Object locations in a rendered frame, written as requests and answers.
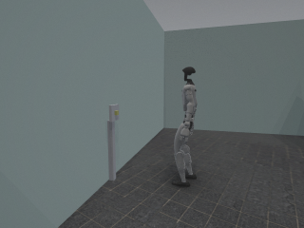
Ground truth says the humanoid robot head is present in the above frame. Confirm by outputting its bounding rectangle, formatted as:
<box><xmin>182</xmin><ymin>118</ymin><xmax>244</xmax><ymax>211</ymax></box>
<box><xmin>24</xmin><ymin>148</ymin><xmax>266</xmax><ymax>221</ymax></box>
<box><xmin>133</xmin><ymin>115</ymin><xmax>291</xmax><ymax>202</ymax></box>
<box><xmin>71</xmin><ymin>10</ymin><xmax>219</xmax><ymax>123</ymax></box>
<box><xmin>182</xmin><ymin>66</ymin><xmax>196</xmax><ymax>86</ymax></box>

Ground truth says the right robot hand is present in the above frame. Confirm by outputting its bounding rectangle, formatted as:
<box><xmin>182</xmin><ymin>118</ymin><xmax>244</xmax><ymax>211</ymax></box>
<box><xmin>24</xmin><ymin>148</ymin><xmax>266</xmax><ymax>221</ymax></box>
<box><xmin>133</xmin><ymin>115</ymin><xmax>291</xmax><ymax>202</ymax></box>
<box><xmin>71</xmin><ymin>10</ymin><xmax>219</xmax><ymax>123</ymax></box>
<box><xmin>189</xmin><ymin>124</ymin><xmax>195</xmax><ymax>136</ymax></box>

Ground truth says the left robot hand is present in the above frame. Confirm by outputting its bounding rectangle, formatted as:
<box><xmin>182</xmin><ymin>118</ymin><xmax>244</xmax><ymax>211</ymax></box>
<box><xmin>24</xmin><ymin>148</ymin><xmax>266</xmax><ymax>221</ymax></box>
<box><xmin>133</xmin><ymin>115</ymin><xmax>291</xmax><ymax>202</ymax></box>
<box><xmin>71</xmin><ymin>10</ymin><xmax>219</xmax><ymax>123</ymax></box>
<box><xmin>179</xmin><ymin>127</ymin><xmax>190</xmax><ymax>145</ymax></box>

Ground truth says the panel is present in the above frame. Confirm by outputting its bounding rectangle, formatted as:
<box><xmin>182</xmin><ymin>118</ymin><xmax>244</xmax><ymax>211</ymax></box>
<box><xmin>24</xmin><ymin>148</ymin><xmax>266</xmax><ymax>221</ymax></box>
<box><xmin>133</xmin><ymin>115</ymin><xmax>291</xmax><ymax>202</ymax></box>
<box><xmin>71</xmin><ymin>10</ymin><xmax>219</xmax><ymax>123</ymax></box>
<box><xmin>107</xmin><ymin>104</ymin><xmax>120</xmax><ymax>181</ymax></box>

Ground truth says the right robot thigh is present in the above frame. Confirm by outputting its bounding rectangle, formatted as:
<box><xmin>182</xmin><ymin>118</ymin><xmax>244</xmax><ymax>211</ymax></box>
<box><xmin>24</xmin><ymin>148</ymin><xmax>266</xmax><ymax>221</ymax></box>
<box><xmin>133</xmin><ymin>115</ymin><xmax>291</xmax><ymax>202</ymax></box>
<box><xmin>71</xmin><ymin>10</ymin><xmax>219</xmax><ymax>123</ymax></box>
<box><xmin>180</xmin><ymin>127</ymin><xmax>192</xmax><ymax>154</ymax></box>

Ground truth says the left robot forearm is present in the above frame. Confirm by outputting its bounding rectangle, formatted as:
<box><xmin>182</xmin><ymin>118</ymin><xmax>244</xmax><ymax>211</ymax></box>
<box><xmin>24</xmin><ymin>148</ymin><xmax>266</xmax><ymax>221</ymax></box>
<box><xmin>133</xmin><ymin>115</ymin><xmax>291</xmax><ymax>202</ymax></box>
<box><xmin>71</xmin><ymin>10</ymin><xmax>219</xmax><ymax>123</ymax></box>
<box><xmin>183</xmin><ymin>103</ymin><xmax>194</xmax><ymax>128</ymax></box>

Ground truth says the left robot upper arm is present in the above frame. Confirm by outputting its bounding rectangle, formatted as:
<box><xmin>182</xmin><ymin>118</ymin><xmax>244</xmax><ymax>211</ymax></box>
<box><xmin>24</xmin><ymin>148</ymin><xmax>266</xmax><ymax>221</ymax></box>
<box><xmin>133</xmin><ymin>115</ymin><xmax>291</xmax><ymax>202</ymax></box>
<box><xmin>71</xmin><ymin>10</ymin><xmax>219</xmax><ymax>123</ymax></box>
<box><xmin>183</xmin><ymin>85</ymin><xmax>195</xmax><ymax>108</ymax></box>

